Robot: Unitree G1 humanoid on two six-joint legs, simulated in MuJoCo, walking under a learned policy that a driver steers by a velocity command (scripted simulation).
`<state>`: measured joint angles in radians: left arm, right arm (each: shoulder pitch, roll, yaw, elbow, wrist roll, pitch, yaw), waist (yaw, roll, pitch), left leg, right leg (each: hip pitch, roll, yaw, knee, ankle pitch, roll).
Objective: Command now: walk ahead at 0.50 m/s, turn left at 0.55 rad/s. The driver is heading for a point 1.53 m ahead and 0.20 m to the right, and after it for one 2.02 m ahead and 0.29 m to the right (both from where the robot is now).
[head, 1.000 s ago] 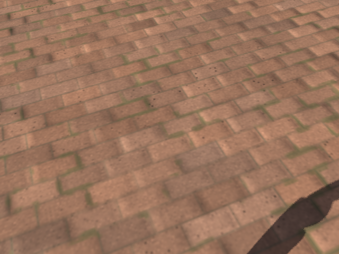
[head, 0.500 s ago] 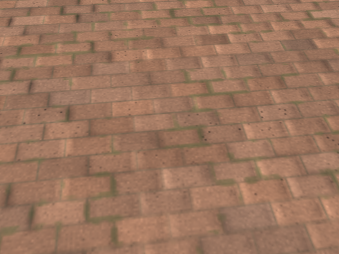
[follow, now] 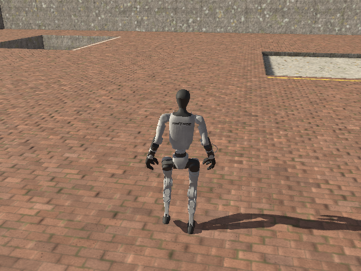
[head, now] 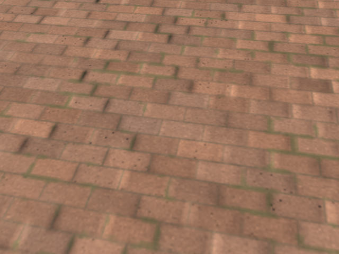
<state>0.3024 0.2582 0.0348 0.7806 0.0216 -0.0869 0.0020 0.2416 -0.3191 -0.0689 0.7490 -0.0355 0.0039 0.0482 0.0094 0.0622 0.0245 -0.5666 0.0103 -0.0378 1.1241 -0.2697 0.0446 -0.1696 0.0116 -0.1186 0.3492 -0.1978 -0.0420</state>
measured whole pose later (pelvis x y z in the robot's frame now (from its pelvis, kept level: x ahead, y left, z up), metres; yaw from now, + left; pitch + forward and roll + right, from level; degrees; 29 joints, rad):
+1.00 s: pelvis +0.52 +0.03 -0.01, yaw +0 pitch +0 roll +0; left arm 0.26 0.26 0.06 0.89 0.00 -0.05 -0.02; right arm 0.23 -0.25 -0.03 0.86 -0.03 -0.07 0.00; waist 0.00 0.02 0.08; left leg -0.44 0.03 -0.01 1.15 -0.34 0.02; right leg -0.28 0.10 -0.03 0.43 -0.15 -0.11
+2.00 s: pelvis +0.62 +0.05 +0.00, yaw -31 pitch -1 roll +1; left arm 0.17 0.24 0.02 0.76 0.02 0.03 0.00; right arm 0.24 -0.30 -0.05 0.81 -0.02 0.06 0.00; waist -0.03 0.05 0.06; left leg -0.40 0.02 0.03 0.90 -0.40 -0.02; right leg -0.18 0.04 0.01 0.41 -0.22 -0.07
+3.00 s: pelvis +0.73 -0.03 +0.00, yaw -31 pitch +0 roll +1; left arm 0.20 0.24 0.04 0.97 0.03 -0.05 -0.03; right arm 0.43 -0.21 -0.04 1.10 -0.03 -0.06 -0.01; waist -0.04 -0.01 0.02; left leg -0.06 -0.02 -0.01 0.36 -0.30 0.03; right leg -0.42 0.00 -0.04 0.88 -0.41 -0.07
